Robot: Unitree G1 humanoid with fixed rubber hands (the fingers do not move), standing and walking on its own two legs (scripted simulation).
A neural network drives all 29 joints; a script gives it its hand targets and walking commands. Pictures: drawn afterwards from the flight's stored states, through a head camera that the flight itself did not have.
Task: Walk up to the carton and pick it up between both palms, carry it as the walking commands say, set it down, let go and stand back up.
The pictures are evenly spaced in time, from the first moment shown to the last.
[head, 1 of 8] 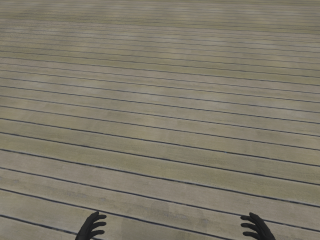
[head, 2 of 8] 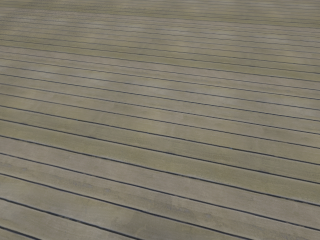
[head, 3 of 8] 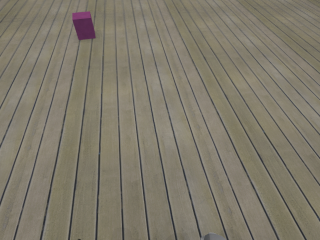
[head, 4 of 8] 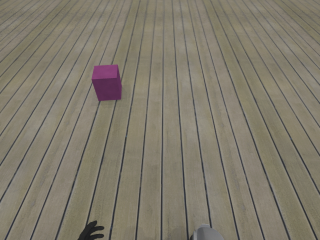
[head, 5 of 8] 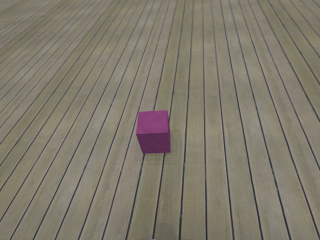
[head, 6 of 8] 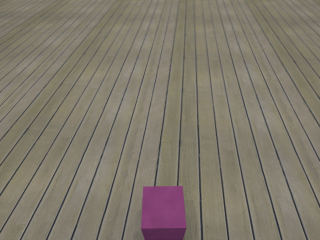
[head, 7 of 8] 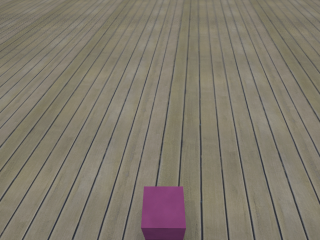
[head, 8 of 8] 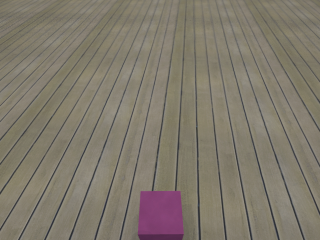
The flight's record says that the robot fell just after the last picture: no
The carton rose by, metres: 0.00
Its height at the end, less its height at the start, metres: +0.00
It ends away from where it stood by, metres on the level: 0.00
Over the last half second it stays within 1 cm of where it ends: yes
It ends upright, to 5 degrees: yes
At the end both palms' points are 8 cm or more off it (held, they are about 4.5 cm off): yes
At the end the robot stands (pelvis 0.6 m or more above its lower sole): yes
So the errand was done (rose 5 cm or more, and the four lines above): no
